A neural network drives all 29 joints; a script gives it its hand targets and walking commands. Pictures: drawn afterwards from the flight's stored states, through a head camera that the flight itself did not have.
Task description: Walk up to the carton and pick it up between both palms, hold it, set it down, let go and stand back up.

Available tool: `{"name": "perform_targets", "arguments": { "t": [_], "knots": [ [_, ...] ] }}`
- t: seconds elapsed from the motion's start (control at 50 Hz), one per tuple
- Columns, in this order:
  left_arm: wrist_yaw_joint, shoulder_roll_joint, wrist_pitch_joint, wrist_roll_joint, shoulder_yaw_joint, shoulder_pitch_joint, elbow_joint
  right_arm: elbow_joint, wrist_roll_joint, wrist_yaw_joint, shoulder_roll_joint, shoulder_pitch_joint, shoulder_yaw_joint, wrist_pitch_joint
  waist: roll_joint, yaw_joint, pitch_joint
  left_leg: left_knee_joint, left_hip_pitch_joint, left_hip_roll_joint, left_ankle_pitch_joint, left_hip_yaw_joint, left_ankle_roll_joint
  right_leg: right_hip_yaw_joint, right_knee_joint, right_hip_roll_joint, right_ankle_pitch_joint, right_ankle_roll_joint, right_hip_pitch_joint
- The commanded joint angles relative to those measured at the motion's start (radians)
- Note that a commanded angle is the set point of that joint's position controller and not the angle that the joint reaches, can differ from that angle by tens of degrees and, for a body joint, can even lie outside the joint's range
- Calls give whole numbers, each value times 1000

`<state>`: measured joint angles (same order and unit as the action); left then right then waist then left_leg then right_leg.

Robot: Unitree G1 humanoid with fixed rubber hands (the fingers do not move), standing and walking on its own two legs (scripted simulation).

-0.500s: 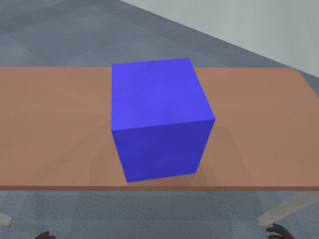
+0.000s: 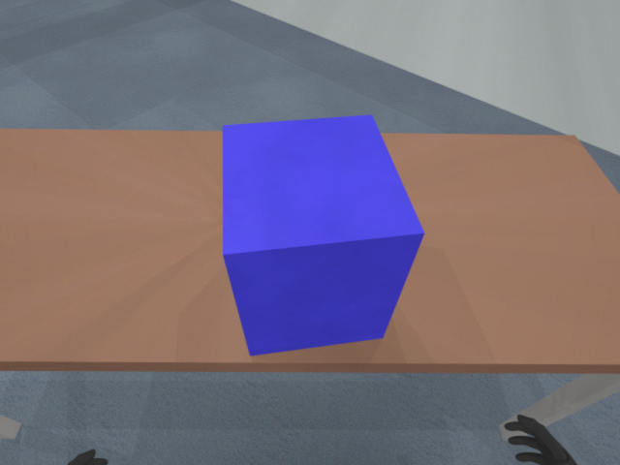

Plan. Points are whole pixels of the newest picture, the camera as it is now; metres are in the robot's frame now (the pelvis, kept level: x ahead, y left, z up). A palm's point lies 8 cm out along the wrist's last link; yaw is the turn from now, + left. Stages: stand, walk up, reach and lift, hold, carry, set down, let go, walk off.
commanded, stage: walk up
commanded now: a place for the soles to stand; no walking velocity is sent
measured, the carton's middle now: (308, 239) +0.41 +0.01 +0.05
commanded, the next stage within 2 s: reach and lift in 0.04 s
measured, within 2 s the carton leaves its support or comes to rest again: neither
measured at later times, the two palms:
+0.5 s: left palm out of the picture +0.14 +0.28 -0.05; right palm out of the picture +0.10 -0.31 -0.06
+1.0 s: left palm (72, 439) +0.18 +0.28 +0.00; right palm out of the picture +0.13 -0.26 +0.00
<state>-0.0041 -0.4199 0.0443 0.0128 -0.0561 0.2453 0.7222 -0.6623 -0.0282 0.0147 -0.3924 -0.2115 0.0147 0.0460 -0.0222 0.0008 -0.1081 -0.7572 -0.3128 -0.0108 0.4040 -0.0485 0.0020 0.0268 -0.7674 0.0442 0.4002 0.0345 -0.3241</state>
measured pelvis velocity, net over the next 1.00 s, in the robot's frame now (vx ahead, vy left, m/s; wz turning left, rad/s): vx -0.03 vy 0.02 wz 0.00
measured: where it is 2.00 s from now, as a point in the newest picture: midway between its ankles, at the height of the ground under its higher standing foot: outside the picture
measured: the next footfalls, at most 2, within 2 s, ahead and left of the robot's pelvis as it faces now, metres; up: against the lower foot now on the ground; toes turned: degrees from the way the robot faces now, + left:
none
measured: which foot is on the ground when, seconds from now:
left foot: down 0.00-1.00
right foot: down 0.00-1.00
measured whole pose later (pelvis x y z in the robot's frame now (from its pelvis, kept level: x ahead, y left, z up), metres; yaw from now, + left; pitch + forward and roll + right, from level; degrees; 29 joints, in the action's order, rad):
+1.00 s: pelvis -0.03 +0.02 +0.03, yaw +0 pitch -1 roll +0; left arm 0.12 -0.34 -0.13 -0.07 0.00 0.15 0.36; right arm -0.63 0.10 -0.13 -0.33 -0.21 0.06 0.25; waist -0.04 0.02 0.01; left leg -0.51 -0.28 -0.01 0.22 -0.05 -0.02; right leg 0.03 -0.49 0.03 0.21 0.04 -0.27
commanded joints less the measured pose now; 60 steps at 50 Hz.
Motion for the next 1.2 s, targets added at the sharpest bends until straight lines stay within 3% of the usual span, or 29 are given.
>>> {"name": "perform_targets", "arguments": {
  "t": [0.0,0.02,0.04,0.06,0.1,0.16,0.18,0.3,0.36,0.48,0.58,0.66,0.72,0.78,0.86,0.9,0.94,0.96,1.0,1.04,1.08,1.18],
  "knots": [
    [9,-170,8,-5,-27,-47,-34,-29,18,8,-245,26,74,28,61,-2,204,199,91,203,-289,-252,170,113,51,-69,-243,18,26],
    [10,-173,8,-4,-27,-40,-25,-26,18,8,-244,44,72,28,51,-11,177,191,53,215,-287,-261,179,106,60,-68,-221,17,31],
    [47,-50,-169,95,-70,-334,-178,-377,-93,-33,-77,204,170,253,118,45,40,201,-113,45,-194,56,-54,-30,113,-49,-165,11,-73],
    [59,-47,-248,110,-53,-289,-239,-467,-102,-60,-161,133,190,287,161,85,36,180,-81,81,-179,47,-56,-59,84,-28,-117,14,-84],
    [59,-25,-290,114,-57,-294,-301,-457,-88,-80,-180,122,211,318,147,97,72,158,-34,70,-196,52,-45,-70,77,-37,-135,19,-60],
    [54,-27,-280,53,-42,-259,-378,-306,-44,-72,-162,123,209,369,3,74,205,147,155,55,-334,61,-22,-66,158,-42,-368,-1,28],
    [55,-23,-266,45,-51,-232,-404,-258,-25,-69,-147,111,200,377,-26,53,235,152,201,45,-399,58,-20,-65,181,-41,-472,-8,58],
    [50,7,-221,37,-81,-135,-343,-175,37,-68,-86,50,126,370,-70,7,220,255,215,12,-416,69,-14,-31,295,-32,-593,-32,152],
    [46,-8,-198,24,-91,-155,-348,-111,45,-58,-63,60,121,374,-93,-7,241,293,192,-3,-344,86,-4,-16,325,-40,-543,-43,185],
    [56,16,-124,-38,-66,-147,-417,24,48,-69,-13,47,112,382,-109,-25,297,345,195,-7,-225,119,16,-10,378,-44,-276,-41,176],
    [56,32,-111,-79,-29,-196,-475,154,102,-71,10,31,62,348,-174,-38,267,235,493,-51,-186,94,0,70,524,-176,110,45,-225],
    [66,23,-140,-82,-22,-223,-512,224,124,-64,14,32,54,298,-166,-40,231,183,635,-66,-201,67,-2,87,587,-227,253,85,-406],
    [75,26,-157,-81,-5,-223,-555,251,136,-64,6,29,73,265,-139,-28,205,190,699,-70,-201,54,-6,71,606,-229,246,94,-462],
    [85,48,-172,-79,10,-214,-625,274,152,-74,-11,32,90,243,-106,-18,203,214,751,-58,-172,25,-10,36,604,-213,205,109,-478],
    [109,112,-168,-75,58,-176,-659,304,175,-118,-52,66,106,223,-47,-15,197,291,664,-16,-68,-15,-9,-23,544,-156,103,108,-396],
    [126,140,-150,-81,77,-153,-659,323,184,-143,-77,82,131,220,-11,-14,185,376,499,11,-17,-9,-8,-50,494,-98,6,79,-236],
    [153,176,-118,-77,94,-153,-651,344,191,-167,-106,109,167,224,68,-14,194,521,198,69,77,-8,-4,-84,394,10,-142,12,85],
    [162,184,-99,-79,96,-162,-649,347,202,-175,-110,116,174,226,95,-10,202,573,72,89,102,-7,7,-85,371,38,-201,-11,230],
    [168,188,-67,-77,72,-147,-648,355,219,-177,-98,88,161,235,64,-16,241,567,40,66,20,36,12,-61,381,34,-250,-23,317],
    [171,192,-45,-100,79,-130,-673,362,234,-183,-81,67,151,239,6,-19,268,509,163,22,-128,69,-12,-42,434,13,-228,-5,225],
    [175,201,-26,-110,92,-86,-692,366,253,-185,-78,35,127,242,13,-28,299,480,254,13,-224,74,-30,-45,455,13,-242,1,162],
    [173,205,21,-137,88,-27,-719,431,287,-166,-58,-13,72,260,-33,-39,329,444,301,-4,-397,84,-23,-32,460,11,-353,-8,186]
  ]
}}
